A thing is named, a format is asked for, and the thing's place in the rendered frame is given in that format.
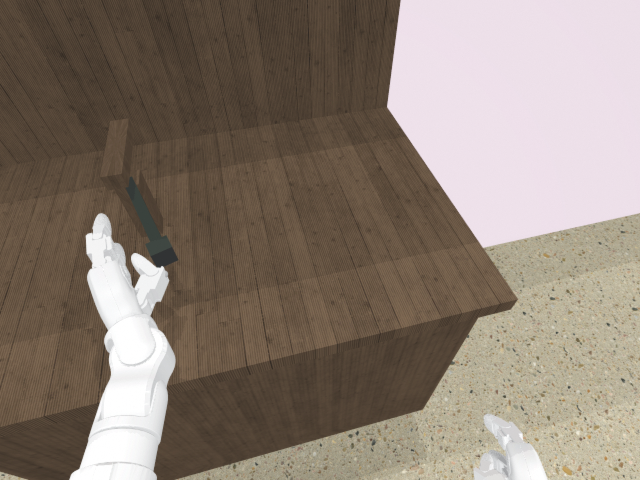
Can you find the robot left forearm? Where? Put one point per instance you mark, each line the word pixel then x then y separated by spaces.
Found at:
pixel 128 425

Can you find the tap lever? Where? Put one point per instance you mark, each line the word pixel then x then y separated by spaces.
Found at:
pixel 159 247

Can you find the left robot hand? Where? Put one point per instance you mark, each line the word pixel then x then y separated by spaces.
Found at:
pixel 110 281

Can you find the right robot hand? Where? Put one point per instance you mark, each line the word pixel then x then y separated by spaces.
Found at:
pixel 521 461

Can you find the counter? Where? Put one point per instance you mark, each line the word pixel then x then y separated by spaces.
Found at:
pixel 325 281

